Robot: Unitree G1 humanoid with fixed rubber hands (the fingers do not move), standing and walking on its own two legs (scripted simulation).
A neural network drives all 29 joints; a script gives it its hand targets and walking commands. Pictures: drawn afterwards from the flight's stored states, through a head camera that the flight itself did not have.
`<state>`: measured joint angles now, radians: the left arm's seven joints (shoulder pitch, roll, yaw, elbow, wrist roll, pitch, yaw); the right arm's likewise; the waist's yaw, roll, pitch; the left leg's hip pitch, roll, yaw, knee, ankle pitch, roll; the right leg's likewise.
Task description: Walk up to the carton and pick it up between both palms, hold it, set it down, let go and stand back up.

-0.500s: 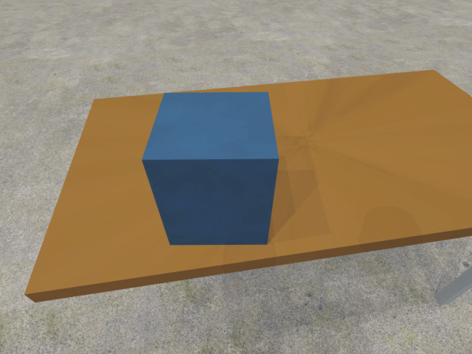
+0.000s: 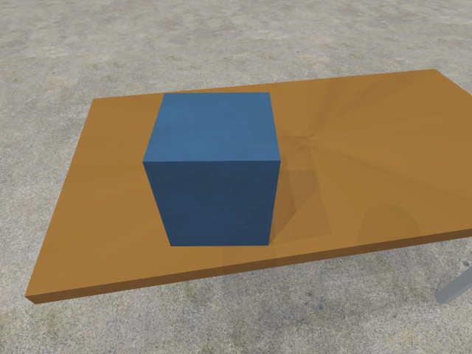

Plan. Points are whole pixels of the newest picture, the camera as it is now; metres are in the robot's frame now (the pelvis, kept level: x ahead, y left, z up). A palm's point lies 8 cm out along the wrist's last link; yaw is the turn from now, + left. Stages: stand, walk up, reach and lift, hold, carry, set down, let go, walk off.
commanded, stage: stand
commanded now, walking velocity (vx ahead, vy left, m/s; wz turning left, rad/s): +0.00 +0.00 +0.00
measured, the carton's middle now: (218, 172) +0.46 +0.05 +0.05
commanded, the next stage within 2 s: none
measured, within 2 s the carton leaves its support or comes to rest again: neither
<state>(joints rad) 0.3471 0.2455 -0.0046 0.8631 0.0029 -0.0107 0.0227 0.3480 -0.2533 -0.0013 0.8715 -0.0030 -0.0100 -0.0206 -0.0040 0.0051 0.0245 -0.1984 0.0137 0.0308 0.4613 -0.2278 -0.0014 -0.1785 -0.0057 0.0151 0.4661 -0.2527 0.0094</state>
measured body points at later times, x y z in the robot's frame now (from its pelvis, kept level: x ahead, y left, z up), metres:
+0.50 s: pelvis +0.01 +0.00 +0.00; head +0.00 +0.00 +0.45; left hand +0.04 +0.26 -0.14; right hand +0.03 -0.26 -0.14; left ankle +0.01 +0.12 -0.74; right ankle +0.00 -0.13 -0.74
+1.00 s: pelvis +0.01 +0.00 +0.00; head +0.01 +0.00 +0.45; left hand +0.03 +0.25 -0.14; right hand +0.03 -0.25 -0.14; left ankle +0.01 +0.12 -0.74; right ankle +0.00 -0.13 -0.74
